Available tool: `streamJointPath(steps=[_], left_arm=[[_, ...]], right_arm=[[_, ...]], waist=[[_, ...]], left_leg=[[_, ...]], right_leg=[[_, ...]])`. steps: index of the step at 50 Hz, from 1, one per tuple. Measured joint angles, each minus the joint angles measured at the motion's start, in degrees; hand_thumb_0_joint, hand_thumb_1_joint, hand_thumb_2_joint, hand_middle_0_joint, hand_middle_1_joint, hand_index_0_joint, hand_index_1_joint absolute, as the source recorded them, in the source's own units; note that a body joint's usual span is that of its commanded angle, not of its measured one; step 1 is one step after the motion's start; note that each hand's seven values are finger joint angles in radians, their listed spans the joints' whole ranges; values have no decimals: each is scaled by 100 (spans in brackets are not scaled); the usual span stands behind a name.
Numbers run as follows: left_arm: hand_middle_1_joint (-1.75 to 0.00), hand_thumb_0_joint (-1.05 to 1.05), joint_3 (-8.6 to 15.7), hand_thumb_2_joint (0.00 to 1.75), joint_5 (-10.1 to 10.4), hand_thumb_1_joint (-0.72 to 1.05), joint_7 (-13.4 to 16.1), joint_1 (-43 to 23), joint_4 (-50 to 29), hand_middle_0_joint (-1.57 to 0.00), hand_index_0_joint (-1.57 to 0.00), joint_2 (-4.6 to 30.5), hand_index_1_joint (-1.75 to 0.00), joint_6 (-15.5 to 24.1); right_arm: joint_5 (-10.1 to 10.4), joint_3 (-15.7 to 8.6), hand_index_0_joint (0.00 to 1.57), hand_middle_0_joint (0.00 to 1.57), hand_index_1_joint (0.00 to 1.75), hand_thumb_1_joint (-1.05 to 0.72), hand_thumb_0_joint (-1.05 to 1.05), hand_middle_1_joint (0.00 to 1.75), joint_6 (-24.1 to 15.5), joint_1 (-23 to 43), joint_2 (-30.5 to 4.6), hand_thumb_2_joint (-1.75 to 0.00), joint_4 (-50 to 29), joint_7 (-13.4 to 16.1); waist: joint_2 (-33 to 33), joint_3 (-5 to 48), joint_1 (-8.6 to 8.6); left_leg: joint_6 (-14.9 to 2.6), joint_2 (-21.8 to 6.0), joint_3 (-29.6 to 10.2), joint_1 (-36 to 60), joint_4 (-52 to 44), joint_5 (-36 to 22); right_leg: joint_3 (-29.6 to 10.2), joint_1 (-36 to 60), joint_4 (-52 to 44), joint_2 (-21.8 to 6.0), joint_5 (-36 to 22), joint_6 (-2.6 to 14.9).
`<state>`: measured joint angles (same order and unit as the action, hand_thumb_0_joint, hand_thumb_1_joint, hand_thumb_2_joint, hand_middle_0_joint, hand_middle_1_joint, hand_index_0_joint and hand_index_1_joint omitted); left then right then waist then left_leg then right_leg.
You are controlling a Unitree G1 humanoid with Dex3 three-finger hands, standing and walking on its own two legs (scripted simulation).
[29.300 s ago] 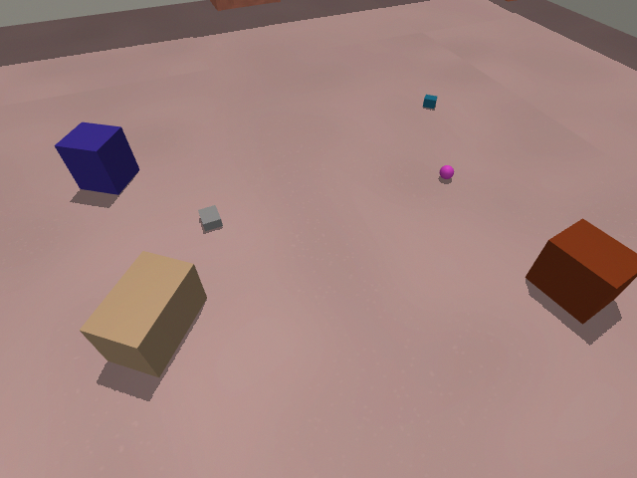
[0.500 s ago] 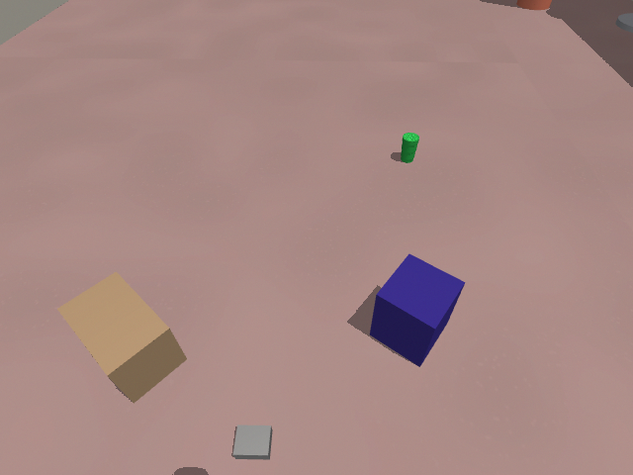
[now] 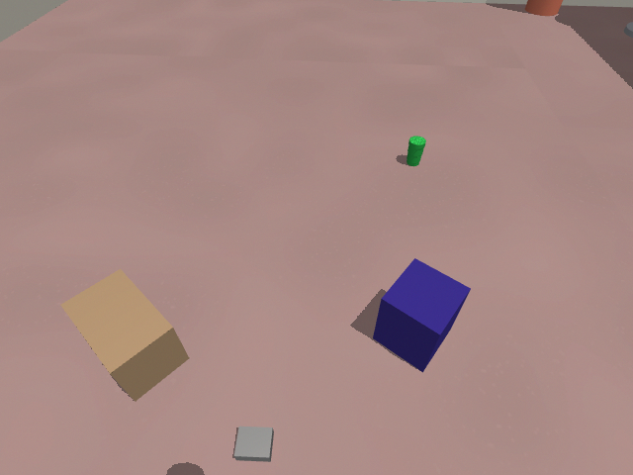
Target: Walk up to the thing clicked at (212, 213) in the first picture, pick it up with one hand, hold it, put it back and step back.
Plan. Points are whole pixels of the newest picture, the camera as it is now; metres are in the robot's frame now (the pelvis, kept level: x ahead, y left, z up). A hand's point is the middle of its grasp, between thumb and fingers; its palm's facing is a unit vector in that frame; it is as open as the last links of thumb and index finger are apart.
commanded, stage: stand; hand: left
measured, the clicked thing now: (254, 443) +0.39 +0.21 -0.76
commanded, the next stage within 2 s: walk up in 0.20 s
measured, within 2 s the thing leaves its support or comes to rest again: neither
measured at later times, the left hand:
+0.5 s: hand out of the picture +0.06 +0.28 -0.17, palm faces -0.06 -0.92 -0.39, open 7.4 cm
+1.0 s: hand out of the picture -0.05 +0.31 -0.18, palm faces -0.13 -0.91 -0.40, open 7.4 cm
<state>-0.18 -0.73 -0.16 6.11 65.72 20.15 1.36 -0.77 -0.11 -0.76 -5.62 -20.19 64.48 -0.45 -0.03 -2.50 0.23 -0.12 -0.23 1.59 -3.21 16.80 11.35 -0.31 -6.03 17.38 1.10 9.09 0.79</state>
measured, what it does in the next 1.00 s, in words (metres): walks backwards: left foot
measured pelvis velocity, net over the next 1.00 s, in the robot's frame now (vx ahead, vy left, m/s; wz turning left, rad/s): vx -0.18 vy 0.04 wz -0.09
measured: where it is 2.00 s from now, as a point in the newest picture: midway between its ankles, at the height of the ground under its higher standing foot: outside the picture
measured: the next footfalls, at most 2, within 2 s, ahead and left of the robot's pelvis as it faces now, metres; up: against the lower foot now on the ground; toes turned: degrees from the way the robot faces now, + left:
left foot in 0.60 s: -0.09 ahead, +0.15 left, +0.00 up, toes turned -1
right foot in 1.04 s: -0.19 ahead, -0.10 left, +0.00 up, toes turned -1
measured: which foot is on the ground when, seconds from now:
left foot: down 0.00-0.40, up 0.42-0.58, down 0.60-1.00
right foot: down 0.00-0.60, up 0.62-1.00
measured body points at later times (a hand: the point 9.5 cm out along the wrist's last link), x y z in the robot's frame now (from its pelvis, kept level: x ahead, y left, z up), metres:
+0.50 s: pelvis -0.06 +0.02 -0.02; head +0.01 +0.02 +0.42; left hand +0.06 +0.33 -0.14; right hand +0.03 -0.31 -0.14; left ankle -0.08 +0.12 -0.72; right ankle +0.01 -0.11 -0.75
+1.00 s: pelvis -0.18 +0.04 -0.03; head -0.10 +0.04 +0.41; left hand -0.04 +0.35 -0.16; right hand -0.11 -0.29 -0.14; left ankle -0.13 +0.15 -0.75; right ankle -0.22 -0.10 -0.73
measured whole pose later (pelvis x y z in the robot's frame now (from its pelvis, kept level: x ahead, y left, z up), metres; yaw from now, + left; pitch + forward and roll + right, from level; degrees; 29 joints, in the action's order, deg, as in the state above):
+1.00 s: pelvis -0.18 +0.04 -0.03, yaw -5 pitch -1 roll +0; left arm 5.1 -2.0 0.1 6.0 48.2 23.9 -4.4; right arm -1.4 -3.2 1.0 -8.1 -21.3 48.8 1.6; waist -1.9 -12.9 -0.2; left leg -0.6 -2.3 3.0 -20.4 39.0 17.1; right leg -6.2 -17.3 46.8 2.4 27.4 -1.2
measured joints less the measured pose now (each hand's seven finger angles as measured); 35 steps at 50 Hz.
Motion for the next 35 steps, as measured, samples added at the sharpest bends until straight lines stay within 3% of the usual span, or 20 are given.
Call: streamJointPath(steps=[11, 20, 21, 24, 26, 28, 30, 31, 32, 35], left_arm=[[-30, 0, 18, 89, 23, 90, -5, 32, -50, -21, -20, -8, -30, -26], [-30, 0, 198, 89, 88, 90, 40, -298, -730, -21, -20, 212, -30, -251], [-30, 0, 202, 89, 70, 90, 37, -331, -799, -21, -20, 221, -30, -278], [-30, 0, 226, 89, -38, 90, 39, -391, -1015, -21, -20, 248, -30, -334], [-30, 0, 237, 89, -99, 90, 43, -424, -1154, -21, -20, 291, -30, -369], [-30, 0, 242, 89, -134, 90, 58, -479, -1284, -21, -20, 334, -30, -405], [-30, 0, 228, 89, -116, 90, 61, -523, -1433, -21, -20, 345, -30, -455], [-30, 0, 236, 89, -91, 90, 64, -591, -1481, -21, -20, 376, -30, -482], [-30, 0, 263, 89, -76, 90, 81, -641, -1513, -21, -20, 398, -30, -509], [-30, 0, 313, 89, -106, 90, 143, -529, -1546, -21, -20, 350, -30, -559]], right_arm=[[21, -4, 20, 20, 30, -91, 0, 30, 23, 2, 12, -90, -3, -15], [145, -190, 20, 20, 30, -91, 0, 30, 268, 315, -198, -90, -497, -6], [141, -217, 20, 20, 30, -91, 0, 30, 297, 317, -241, -90, -551, -5], [93, -294, 20, 20, 30, -91, 0, 30, 382, 252, -307, -90, -718, -14], [98, -330, 20, 20, 30, -91, 0, 30, 385, 124, -304, -90, -832, -43], [92, -353, 20, 20, 30, -91, 0, 30, 359, -33, -302, -90, -916, -54], [30, -382, 20, 20, 30, -91, 0, 30, 314, -209, -348, -90, -977, -45], [-25, -416, 20, 20, 30, -91, 0, 30, 295, -238, -309, -90, -958, -17], [-79, -423, 20, 20, 30, -91, 0, 30, 298, -264, -240, -90, -938, -1], [-129, -361, 20, 20, 30, -91, 0, 30, 327, -419, -90, -90, -945, 3]], waist=[[25, -27, 3], [31, -734, -20], [39, -788, -20], [-71, -887, 0], [-189, -870, -35], [-283, -830, -83], [-270, -763, -155], [-366, -829, -169], [-468, -929, -144], [-423, -956, -196]], left_leg=[[-11, 8, 0, -42, 48, 7], [-68, -19, -11, -1020, 1293, 283], [-90, 10, -56, -1159, 1584, 398], [-139, 244, -200, -1499, 2780, 1505], [-181, 315, -263, -1554, 3201, 1808], [-167, 263, -281, -1383, 3022, 1642], [-105, 145, -308, -1037, 2228, 1220], [-88, 222, -278, -1022, 2191, 1361], [-113, 282, -215, -1035, 2277, 1369], [-177, 157, -194, -1077, 2287, 1217]], right_leg=[[0, -39, 43, -9, 5, -5], [17, -894, 1020, 9, 162, 47], [15, -977, 1122, 1, 174, 45], [-82, -1223, 1360, -118, 160, 9], [-120, -1421, 1483, -225, 129, -33], [-139, -1651, 1658, -309, 122, -113], [-122, -1955, 1974, -336, 184, -194], [-259, -2093, 2237, -352, 281, -141], [-515, -2179, 2603, -239, 747, -84], [-840, -2348, 3919, 408, 1982, -55]])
